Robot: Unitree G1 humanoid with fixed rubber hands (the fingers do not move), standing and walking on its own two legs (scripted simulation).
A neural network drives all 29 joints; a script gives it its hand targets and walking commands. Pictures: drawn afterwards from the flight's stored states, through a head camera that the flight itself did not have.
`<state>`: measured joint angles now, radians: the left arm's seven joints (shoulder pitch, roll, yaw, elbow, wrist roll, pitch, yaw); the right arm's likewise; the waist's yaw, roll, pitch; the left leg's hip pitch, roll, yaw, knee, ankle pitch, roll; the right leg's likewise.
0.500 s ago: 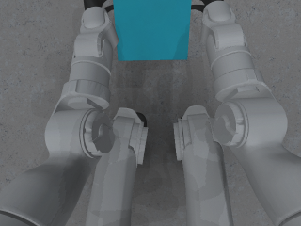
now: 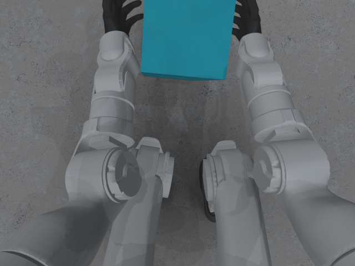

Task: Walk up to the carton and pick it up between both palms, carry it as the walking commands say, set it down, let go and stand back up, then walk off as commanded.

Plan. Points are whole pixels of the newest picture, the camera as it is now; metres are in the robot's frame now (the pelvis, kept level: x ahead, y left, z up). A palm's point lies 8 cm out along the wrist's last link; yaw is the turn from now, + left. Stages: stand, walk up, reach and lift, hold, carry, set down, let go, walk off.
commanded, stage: set down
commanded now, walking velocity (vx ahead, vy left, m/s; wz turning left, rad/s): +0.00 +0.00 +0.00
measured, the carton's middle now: (179, 26) +0.55 +0.01 -0.23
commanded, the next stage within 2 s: none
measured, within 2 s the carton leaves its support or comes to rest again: rests again in 1.38 s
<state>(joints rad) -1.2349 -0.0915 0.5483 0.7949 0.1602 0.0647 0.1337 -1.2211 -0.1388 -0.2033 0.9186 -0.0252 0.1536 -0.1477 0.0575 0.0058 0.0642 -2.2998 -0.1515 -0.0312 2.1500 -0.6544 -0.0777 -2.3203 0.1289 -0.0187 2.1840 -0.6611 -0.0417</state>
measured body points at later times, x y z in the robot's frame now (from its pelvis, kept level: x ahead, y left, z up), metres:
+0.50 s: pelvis -0.01 +0.02 +0.00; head +0.33 -0.02 +0.28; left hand +0.52 +0.12 -0.14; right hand +0.52 -0.12 -0.17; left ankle +0.09 +0.13 -0.35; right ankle +0.07 -0.09 -0.35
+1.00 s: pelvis -0.01 +0.01 -0.01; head +0.34 -0.03 +0.28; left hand +0.52 +0.14 -0.15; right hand +0.52 -0.11 -0.18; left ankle +0.09 +0.13 -0.35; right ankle +0.07 -0.09 -0.35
